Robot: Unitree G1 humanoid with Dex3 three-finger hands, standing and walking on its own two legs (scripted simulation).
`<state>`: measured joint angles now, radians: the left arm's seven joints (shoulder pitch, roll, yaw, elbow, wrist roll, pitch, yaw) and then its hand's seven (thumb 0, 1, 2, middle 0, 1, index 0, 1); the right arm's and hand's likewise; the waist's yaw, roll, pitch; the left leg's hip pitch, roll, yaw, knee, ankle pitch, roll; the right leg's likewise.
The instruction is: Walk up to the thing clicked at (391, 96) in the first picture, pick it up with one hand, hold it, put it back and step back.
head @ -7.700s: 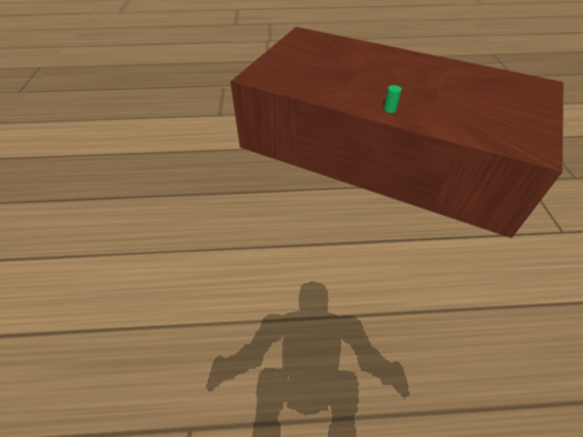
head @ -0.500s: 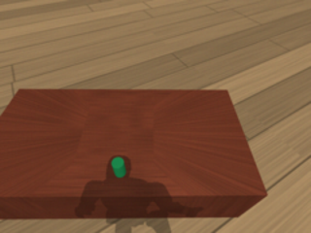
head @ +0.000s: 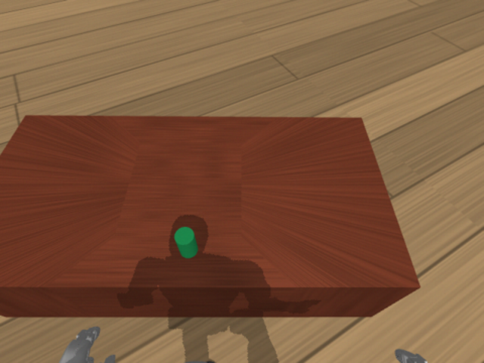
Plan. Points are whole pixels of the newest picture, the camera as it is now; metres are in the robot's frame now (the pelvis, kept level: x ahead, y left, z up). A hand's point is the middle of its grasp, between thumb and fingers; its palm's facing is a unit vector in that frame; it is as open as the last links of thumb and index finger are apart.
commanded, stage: go down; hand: left
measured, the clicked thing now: (186, 243) +0.44 +0.19 -0.33
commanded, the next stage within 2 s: none
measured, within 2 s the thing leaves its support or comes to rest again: neither
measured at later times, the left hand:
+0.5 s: hand (103, 346) +0.16 +0.27 -0.15, palm faces +0.05 -0.95 -0.32, open 16.9 cm
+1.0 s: hand (94, 350) +0.15 +0.28 -0.14, palm faces +0.05 -0.95 -0.31, open 17.5 cm
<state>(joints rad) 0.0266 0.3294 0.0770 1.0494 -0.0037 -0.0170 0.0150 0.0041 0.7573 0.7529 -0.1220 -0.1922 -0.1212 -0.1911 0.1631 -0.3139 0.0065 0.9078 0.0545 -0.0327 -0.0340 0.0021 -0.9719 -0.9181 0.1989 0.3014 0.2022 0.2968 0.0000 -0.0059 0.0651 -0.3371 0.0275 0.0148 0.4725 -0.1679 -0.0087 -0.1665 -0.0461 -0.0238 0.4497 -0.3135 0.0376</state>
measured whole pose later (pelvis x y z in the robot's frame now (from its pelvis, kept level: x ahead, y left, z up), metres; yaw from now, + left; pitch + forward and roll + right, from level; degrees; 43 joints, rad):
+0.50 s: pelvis +0.01 -0.01 -0.02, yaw -1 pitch +8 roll -1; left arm 0.11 0.38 0.22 0.67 0.06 0.30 -0.12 -0.01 -0.42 0.09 -0.07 -0.06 -0.06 -0.06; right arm 0.23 -0.26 -0.01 0.66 0.03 -0.10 -0.07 0.01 -0.87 -0.88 0.20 0.30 0.20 0.30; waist -0.01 -0.01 -0.04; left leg -0.56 0.05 0.01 0.71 -0.29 -0.02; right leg -0.39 -0.03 -0.01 0.69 -0.44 0.03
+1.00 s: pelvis +0.00 +0.00 -0.05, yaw -1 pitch +11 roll -2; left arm 0.29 0.41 0.25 0.33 0.02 0.45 -0.19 -0.01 -0.57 0.04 -0.09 -0.06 -0.07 -0.06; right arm 0.26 -0.24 0.01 0.58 0.02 -0.14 -0.15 0.01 -0.88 -0.89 0.20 0.30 0.21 0.30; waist -0.02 0.02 -0.12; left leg -0.75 0.06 -0.02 0.94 -0.38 -0.02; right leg -0.56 -0.02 -0.03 0.90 -0.54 0.03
